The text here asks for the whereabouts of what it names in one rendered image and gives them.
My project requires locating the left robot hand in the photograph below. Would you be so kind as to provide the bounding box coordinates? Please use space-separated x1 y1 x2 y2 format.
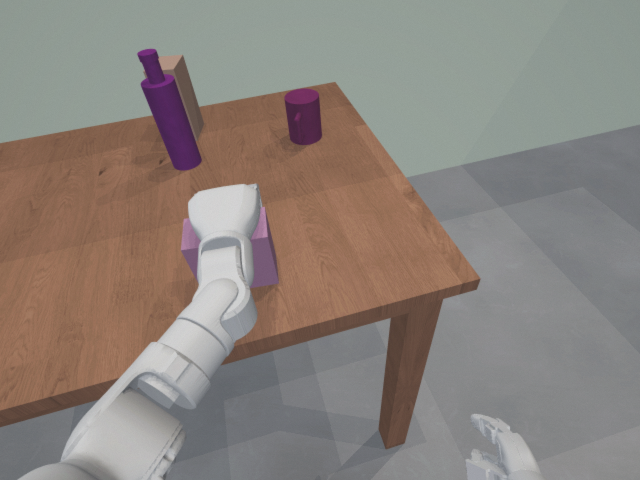
188 184 263 241

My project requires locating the right robot hand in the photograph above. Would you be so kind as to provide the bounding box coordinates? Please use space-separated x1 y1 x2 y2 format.
465 414 541 480

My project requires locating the robot left upper arm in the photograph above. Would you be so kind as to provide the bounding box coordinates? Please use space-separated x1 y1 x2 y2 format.
18 387 187 480

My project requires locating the table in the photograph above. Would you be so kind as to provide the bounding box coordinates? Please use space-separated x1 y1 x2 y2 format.
0 82 481 449

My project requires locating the sponge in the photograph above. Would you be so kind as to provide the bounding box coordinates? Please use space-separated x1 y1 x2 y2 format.
181 207 279 288

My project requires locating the robot left forearm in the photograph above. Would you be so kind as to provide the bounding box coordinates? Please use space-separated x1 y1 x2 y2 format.
60 231 258 462

